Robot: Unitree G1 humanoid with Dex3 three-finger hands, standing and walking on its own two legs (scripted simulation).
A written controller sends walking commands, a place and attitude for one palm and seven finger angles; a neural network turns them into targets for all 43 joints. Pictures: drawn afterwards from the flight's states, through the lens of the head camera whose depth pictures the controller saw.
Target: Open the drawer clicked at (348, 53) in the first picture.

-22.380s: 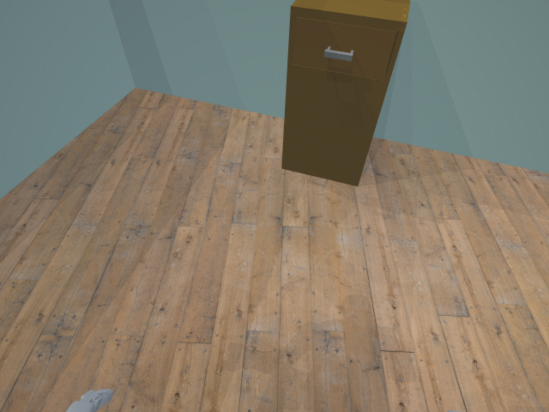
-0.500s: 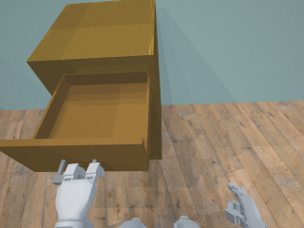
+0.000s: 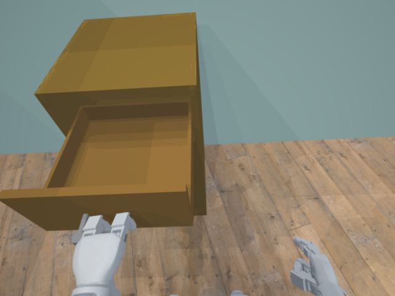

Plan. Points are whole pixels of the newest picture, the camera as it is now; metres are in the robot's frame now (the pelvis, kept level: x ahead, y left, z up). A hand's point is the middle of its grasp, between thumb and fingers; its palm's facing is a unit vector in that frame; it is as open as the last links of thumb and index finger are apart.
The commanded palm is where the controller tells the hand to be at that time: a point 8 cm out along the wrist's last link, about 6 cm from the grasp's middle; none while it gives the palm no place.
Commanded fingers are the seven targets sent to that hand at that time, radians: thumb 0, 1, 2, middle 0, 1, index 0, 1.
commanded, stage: lift the hand off the handle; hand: left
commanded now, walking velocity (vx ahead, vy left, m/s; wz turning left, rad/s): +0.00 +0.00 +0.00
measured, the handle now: (102, 228) +0.26 +0.23 -0.03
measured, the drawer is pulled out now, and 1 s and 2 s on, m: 0.28 0.28 0.28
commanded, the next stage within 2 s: draw the hand back to the body in 1.92 s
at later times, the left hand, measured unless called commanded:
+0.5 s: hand (107, 250) +0.21 +0.19 +0.01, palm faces +0.02 -0.16 -0.99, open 13.8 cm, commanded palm +0.18 +0.20 +0.07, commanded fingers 0.00 -0.50 0.30 -0.30 -1.20 -0.30 -1.20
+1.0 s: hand (94, 239) +0.21 +0.20 +0.05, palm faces +0.07 -0.17 -0.98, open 13.8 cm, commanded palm +0.18 +0.20 +0.11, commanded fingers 0.00 -0.50 0.30 -0.30 -1.20 -0.30 -1.20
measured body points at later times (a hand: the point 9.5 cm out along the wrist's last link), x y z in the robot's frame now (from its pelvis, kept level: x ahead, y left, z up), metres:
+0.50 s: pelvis +0.02 +0.01 +0.01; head +0.05 -0.02 +0.46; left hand +0.20 +0.20 +0.07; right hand +0.24 -0.19 -0.08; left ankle -0.01 +0.12 -0.68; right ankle +0.03 -0.06 -0.68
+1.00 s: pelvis +0.02 +0.02 +0.02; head +0.04 -0.02 +0.47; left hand +0.21 +0.21 +0.10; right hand +0.24 -0.19 -0.07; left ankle -0.01 +0.12 -0.68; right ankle +0.03 -0.06 -0.68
